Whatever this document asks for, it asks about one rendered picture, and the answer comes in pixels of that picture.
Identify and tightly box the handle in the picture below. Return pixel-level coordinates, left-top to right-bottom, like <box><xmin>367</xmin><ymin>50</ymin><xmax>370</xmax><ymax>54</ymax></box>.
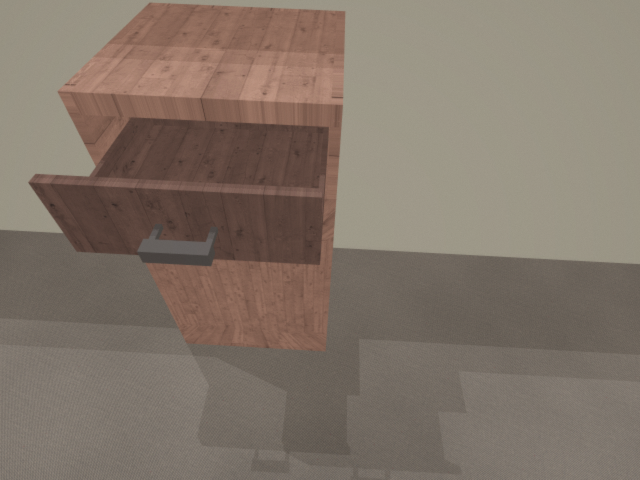
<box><xmin>137</xmin><ymin>224</ymin><xmax>218</xmax><ymax>266</ymax></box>

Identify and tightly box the drawer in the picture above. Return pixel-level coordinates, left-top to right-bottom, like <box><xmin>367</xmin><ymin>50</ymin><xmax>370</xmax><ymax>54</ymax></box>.
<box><xmin>28</xmin><ymin>117</ymin><xmax>329</xmax><ymax>265</ymax></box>

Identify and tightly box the cabinet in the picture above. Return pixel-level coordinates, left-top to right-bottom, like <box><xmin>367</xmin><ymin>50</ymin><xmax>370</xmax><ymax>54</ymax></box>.
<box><xmin>57</xmin><ymin>3</ymin><xmax>345</xmax><ymax>351</ymax></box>

